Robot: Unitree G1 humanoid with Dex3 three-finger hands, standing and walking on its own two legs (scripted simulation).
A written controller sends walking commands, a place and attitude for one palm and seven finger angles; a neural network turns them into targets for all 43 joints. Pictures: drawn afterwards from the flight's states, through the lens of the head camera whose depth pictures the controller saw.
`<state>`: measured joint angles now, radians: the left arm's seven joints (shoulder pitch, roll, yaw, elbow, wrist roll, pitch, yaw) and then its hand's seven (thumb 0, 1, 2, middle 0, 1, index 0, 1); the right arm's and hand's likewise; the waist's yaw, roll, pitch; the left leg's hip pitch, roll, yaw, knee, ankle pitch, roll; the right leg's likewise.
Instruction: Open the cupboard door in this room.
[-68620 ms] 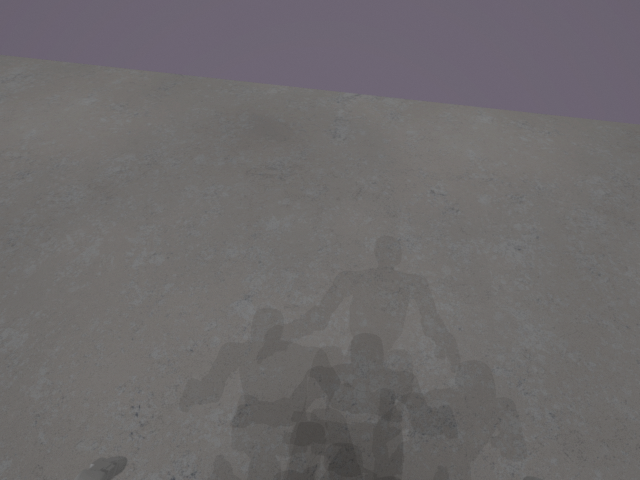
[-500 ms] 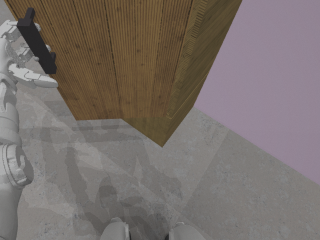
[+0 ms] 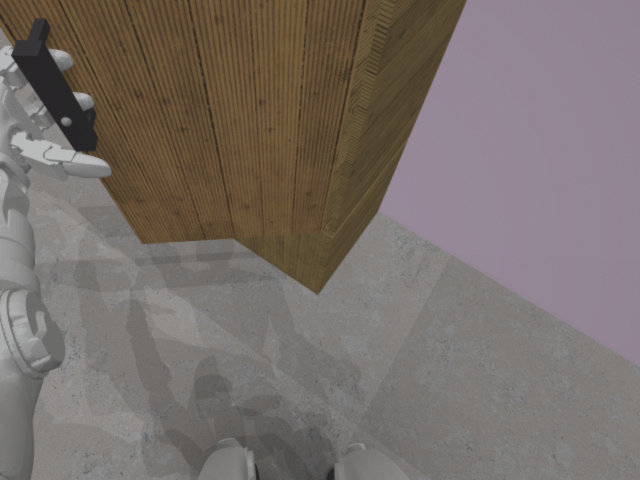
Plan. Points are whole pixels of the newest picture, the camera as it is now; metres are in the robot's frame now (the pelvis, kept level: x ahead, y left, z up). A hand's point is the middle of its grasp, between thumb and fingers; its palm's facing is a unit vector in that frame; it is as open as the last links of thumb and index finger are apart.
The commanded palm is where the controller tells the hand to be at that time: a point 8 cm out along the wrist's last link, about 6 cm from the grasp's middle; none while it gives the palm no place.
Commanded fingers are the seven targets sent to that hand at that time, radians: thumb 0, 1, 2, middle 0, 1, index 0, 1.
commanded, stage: slide the fingers in behind the handle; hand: left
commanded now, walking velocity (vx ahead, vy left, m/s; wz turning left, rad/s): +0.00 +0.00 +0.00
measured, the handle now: (64, 89) +0.56 +0.25 +0.12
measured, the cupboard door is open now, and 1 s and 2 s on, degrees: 41 40 86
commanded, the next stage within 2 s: close the thumb around the handle in 0.02 s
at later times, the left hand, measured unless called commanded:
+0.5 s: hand (64, 124) +0.51 +0.24 +0.11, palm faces +0.04 -1.00 +0.00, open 10.0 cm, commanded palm +0.49 +0.29 +0.11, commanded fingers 0.00 0.62 0.78 -0.38 -1.32 -0.38 -1.32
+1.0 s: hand (80, 120) +0.51 +0.23 +0.12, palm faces +0.04 -1.00 -0.01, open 5.7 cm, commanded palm +0.48 +0.27 +0.11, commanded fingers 0.00 0.90 0.90 -0.40 -1.35 -0.40 -1.35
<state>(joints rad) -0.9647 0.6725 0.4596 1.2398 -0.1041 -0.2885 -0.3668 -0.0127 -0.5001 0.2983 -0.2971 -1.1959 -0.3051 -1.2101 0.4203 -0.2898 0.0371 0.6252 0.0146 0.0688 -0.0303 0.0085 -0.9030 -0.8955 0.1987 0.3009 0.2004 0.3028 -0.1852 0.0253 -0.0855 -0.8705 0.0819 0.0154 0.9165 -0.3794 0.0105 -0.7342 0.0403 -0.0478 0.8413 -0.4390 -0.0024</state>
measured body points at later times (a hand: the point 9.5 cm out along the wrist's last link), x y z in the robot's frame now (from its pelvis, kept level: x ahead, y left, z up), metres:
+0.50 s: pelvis +0.00 +0.01 +0.00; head +0.11 +0.03 +0.44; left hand +0.50 +0.30 +0.12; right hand +0.01 -0.27 -0.11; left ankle +0.03 +0.11 -0.69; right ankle -0.03 -0.12 -0.69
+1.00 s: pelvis +0.00 +0.00 +0.00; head +0.11 +0.02 +0.44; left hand +0.50 +0.28 +0.12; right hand -0.01 -0.27 -0.11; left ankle +0.03 +0.11 -0.69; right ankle -0.03 -0.12 -0.69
